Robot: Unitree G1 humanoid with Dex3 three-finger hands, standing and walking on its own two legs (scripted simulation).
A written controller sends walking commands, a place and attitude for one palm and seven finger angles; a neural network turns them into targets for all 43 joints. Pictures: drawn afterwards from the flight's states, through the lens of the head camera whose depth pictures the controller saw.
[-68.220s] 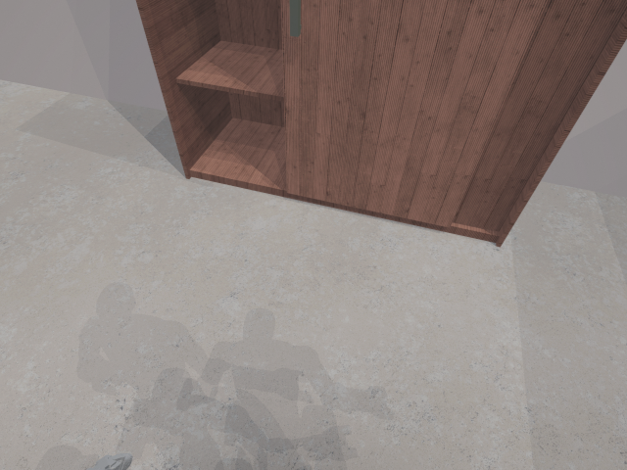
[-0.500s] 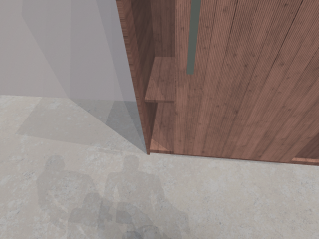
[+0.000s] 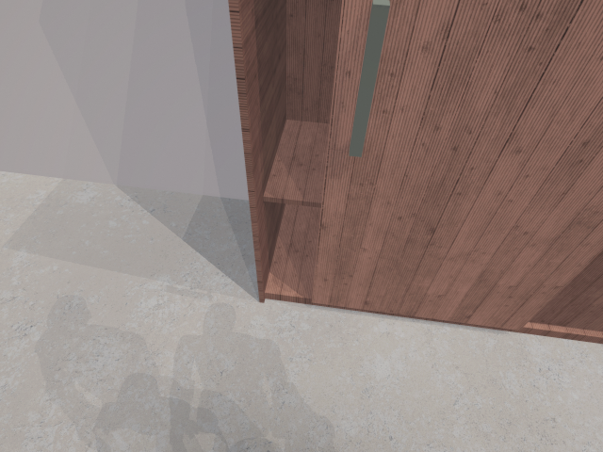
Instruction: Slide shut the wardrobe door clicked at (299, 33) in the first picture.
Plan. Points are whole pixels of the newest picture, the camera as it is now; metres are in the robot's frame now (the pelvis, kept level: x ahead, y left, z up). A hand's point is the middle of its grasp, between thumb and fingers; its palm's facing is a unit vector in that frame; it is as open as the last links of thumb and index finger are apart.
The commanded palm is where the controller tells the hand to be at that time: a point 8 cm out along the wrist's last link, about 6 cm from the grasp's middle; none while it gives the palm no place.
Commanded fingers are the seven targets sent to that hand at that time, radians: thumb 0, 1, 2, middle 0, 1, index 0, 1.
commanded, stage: let the arm hang, fingers relaxed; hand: right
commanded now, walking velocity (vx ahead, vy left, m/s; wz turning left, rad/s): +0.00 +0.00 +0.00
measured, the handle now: (366, 84) +0.72 -0.07 +0.15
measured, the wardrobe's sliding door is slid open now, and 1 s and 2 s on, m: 0.18 0.18 0.18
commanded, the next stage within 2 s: look to check the result in 0.22 s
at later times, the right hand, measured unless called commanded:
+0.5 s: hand out of the picture +0.04 -0.17 -0.17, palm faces -0.01 +0.98 -0.21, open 7.4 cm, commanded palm none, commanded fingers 0.00 -0.90 -0.90 0.20 0.30 0.20 0.30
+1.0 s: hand out of the picture +0.08 -0.17 -0.17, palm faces -0.01 +0.97 -0.23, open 7.4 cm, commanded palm none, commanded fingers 0.00 -0.90 -0.90 0.20 0.30 0.20 0.30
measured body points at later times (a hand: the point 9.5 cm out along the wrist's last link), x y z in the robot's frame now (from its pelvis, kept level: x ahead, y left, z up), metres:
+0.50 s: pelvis +0.02 +0.02 +0.00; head +0.04 +0.02 +0.45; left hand +0.03 +0.25 -0.16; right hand +0.04 -0.22 -0.15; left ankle +0.03 +0.14 -0.74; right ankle +0.04 -0.07 -0.74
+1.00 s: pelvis +0.04 +0.02 +0.01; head +0.06 +0.03 +0.45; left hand +0.06 +0.26 -0.15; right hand +0.08 -0.22 -0.15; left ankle +0.03 +0.14 -0.74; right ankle +0.04 -0.07 -0.74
